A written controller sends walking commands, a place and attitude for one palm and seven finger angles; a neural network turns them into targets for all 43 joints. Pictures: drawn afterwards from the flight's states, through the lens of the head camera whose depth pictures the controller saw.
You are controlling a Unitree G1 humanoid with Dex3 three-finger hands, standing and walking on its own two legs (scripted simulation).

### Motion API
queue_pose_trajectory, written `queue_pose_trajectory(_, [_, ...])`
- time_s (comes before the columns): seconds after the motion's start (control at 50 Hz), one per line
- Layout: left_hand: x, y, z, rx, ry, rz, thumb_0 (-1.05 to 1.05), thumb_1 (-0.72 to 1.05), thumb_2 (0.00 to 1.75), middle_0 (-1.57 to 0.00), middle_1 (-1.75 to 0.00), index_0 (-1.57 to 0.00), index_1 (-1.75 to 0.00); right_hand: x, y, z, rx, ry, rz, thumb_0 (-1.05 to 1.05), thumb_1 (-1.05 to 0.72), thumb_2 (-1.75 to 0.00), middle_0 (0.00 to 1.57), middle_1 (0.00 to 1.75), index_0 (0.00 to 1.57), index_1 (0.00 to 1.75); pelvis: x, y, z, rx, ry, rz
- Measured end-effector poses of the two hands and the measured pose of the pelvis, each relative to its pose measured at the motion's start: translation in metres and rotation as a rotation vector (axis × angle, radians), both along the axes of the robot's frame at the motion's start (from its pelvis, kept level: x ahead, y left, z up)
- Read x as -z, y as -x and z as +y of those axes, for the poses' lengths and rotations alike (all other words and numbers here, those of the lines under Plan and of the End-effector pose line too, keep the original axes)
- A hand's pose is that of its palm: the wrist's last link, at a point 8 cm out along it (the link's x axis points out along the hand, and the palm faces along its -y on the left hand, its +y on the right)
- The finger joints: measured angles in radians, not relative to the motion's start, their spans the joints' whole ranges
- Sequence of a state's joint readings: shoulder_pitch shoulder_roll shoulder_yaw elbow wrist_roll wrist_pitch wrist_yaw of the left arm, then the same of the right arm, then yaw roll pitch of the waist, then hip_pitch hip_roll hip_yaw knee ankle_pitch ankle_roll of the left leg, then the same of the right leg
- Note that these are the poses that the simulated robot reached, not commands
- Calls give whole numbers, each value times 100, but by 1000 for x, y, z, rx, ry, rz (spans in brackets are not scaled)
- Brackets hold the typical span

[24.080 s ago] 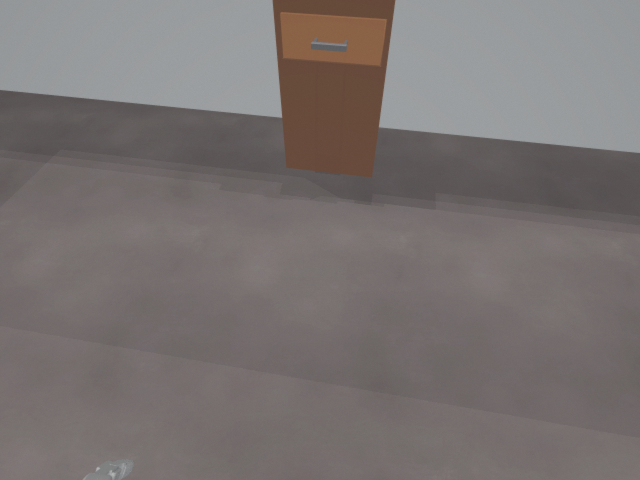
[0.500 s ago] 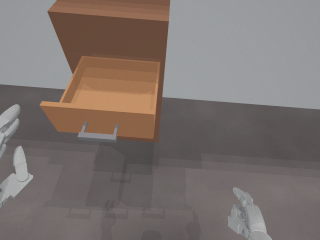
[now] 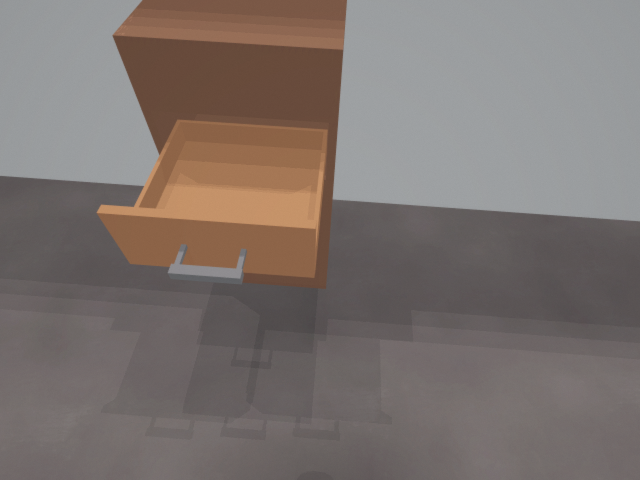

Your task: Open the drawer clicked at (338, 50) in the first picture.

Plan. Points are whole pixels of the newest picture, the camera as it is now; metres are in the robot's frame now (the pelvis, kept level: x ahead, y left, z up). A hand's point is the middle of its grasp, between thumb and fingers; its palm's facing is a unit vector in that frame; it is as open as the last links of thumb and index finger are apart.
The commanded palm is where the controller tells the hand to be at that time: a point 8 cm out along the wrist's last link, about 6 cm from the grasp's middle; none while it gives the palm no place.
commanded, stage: let the arm hang, fingers relaxed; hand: left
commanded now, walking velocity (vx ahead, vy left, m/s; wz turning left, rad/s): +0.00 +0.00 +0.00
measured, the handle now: (209, 263) +0.48 +0.24 -0.14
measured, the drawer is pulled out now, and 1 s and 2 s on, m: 0.30 0.30 0.30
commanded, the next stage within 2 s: look to check the result in 0.60 s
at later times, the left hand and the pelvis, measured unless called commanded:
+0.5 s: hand out of the picture +0.00 +0.16 -0.18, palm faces +0.01 -0.98 -0.20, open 7.3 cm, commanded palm none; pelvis +0.00 -0.01 +0.00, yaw -1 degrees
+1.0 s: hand out of the picture +0.00 +0.14 -0.17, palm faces +0.02 -0.98 -0.19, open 7.3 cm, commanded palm none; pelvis +0.01 -0.02 +0.00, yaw +0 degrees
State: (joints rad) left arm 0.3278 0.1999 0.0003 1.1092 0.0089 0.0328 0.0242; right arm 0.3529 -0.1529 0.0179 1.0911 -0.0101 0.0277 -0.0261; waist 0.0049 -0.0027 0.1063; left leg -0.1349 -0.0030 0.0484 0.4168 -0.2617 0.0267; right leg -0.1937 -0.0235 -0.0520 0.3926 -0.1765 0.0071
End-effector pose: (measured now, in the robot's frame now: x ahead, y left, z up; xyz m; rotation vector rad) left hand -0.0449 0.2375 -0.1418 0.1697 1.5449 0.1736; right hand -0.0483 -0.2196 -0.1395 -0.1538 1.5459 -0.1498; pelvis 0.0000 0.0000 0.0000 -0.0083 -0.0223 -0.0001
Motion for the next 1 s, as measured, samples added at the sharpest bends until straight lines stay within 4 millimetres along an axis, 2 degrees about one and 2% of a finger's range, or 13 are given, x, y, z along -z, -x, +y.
queue_pose_trajectory(0.06, [-4,10,1,-5,-13,31,0,94,90,-20,-30,-20,-30,3,13,10,20,-25,26,1,-91,-90,20,30,20,30,0,0,1,1,-2,0])
queue_pose_trajectory(0.12, [-5,10,-2,-5,-17,31,0,92,90,-20,-30,-20,-30,7,17,18,33,-47,28,1,-91,-90,20,30,20,30,0,0,1,3,-4,-2])
queue_pose_trajectory(0.2, [-3,-1,-9,0,-8,-6,0,91,90,-20,-30,-20,-30,11,12,26,44,-70,4,1,-90,-90,20,30,20,30,0,0,1,6,-7,-6])
queue_pose_trajectory(0.3, [1,-25,-22,11,18,-78,0,91,90,-20,-30,-20,-30,14,-3,30,47,-80,-51,0,-90,-90,20,30,20,30,1,0,-1,10,-10,-10])
queue_pose_trajectory(0.36, [3,-37,-29,23,26,-110,1,92,90,-20,-30,-20,-30,15,-12,29,48,-80,-81,0,-91,-90,20,30,20,30,1,0,-3,13,-11,-10])
queue_pose_trajectory(0.48, [3,-44,-28,22,20,-128,2,93,90,-20,-30,-20,-30,14,-22,20,47,-65,-108,0,-91,-90,20,30,20,30,0,-1,-7,15,-11,-10])
queue_pose_trajectory(0.72, [3,-39,-37,5,28,-102,0,91,90,-20,-30,-20,-30,11,-20,2,40,-35,-72,0,-91,-90,20,30,20,30,-1,-4,-13,9,-11,-7])
queue_pose_trajectory(1.0, [2,-38,-46,0,32,-90,0,91,90,-20,-30,-20,-30,11,-22,0,40,-46,-60,0,-91,-90,20,30,20,30,-1,-6,-20,6,-9,-5])
